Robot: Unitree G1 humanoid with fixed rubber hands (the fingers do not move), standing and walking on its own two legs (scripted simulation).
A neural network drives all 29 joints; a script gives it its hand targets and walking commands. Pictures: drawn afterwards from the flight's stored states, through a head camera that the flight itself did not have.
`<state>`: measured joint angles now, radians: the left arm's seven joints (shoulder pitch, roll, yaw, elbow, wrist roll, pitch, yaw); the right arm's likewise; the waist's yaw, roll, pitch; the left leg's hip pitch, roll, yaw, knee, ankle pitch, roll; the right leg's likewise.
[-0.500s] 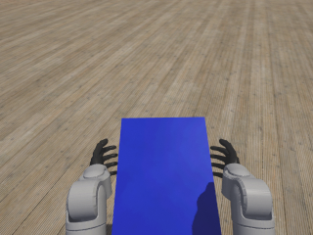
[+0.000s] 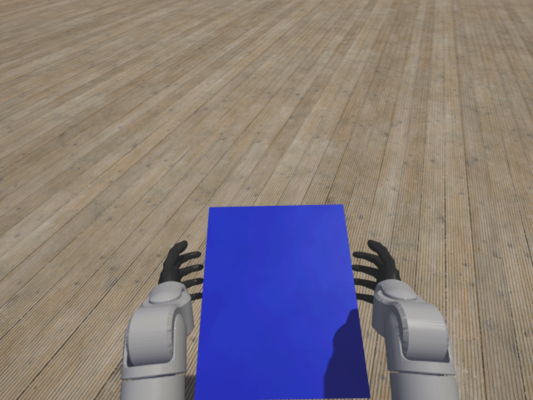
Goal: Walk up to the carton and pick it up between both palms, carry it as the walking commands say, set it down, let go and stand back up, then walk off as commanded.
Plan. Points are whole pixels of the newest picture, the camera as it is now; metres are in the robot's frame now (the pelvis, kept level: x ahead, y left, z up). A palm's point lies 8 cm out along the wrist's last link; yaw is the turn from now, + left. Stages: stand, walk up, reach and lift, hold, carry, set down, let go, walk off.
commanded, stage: carry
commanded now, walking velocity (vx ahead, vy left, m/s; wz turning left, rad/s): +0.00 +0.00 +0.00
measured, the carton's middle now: (278, 300) +0.32 +0.00 -0.02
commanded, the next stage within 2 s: hold in 0.18 s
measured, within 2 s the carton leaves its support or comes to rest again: neither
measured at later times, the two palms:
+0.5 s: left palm (165, 308) +0.27 +0.17 +0.05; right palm (377, 311) +0.26 -0.14 +0.04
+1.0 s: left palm (169, 292) +0.29 +0.16 +0.06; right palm (383, 307) +0.26 -0.15 +0.06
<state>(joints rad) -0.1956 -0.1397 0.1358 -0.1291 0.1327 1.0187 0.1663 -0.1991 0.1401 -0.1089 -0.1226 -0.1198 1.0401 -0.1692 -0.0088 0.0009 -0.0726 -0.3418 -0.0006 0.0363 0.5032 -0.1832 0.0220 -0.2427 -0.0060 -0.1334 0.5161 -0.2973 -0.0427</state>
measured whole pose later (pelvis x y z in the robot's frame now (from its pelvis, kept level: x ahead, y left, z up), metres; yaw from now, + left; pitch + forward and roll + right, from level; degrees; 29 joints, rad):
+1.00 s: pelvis -0.01 +0.03 +0.01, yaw -10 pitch -8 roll +0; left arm -0.30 -0.16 0.31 0.31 0.33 0.75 0.03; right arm -0.32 0.15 -0.26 0.40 -0.33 0.70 0.06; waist 0.06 -0.01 -0.02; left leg -0.10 -0.02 0.03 0.40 -0.17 0.03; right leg -0.07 0.02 0.05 0.42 -0.22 -0.01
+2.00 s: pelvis -0.05 +0.03 -0.07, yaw -9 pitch +26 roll +0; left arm -0.51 -0.19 0.47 0.44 0.30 0.32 0.00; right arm -0.55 0.15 -0.42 0.53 -0.30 0.30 -0.01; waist 0.06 -0.03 -0.13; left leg -1.12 -0.01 0.01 0.93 -0.27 0.02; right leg -1.08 0.04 0.00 0.96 -0.34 -0.02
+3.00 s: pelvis -0.08 +0.02 -0.23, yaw -9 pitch +43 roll +0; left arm -0.78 -0.07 0.47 0.60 0.20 0.30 0.09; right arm -0.88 0.02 -0.35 0.75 -0.18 0.28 -0.13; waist 0.07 -0.04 -0.24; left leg -1.89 0.00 0.00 1.58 -0.44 0.00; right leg -1.85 0.06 -0.03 1.62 -0.52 -0.03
